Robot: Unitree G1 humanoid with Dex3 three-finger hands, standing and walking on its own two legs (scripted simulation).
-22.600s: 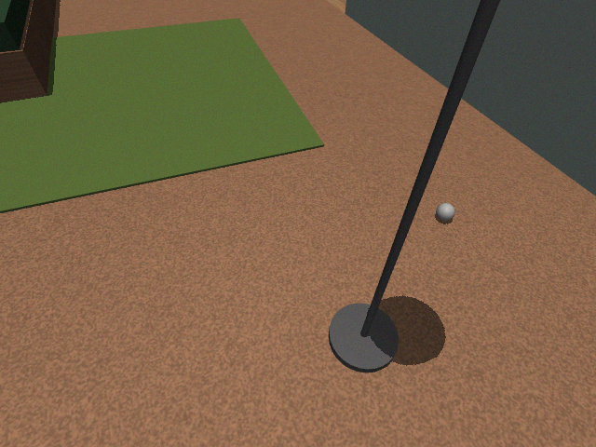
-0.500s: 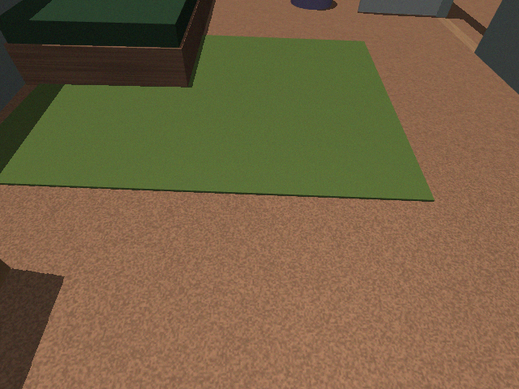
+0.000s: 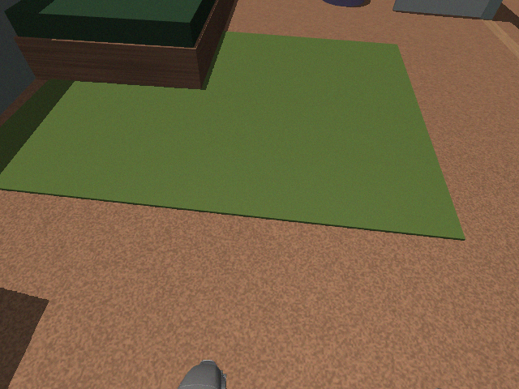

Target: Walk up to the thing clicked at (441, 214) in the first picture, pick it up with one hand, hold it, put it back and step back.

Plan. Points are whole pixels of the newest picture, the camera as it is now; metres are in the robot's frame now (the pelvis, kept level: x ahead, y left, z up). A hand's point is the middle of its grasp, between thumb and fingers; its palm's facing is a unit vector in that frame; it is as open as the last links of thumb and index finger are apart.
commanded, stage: walk up
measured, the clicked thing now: out of the picture +0.18 -1.19 -0.73
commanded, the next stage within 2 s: none
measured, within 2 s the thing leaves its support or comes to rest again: neither
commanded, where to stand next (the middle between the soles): +1.05 +0.02 m, yaw -3 degrees
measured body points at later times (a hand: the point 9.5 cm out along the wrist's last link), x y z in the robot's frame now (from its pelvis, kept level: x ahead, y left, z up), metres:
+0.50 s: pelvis +0.28 -0.02 -0.02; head +0.28 -0.04 +0.43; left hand +0.40 +0.31 -0.10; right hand +0.30 -0.34 -0.14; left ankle +0.18 +0.14 -0.73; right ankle +0.40 -0.13 -0.74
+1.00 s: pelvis +0.50 +0.01 -0.01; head +0.52 +0.02 +0.44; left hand +0.51 +0.34 -0.13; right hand +0.58 -0.32 -0.11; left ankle +0.61 +0.13 -0.74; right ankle +0.40 -0.13 -0.73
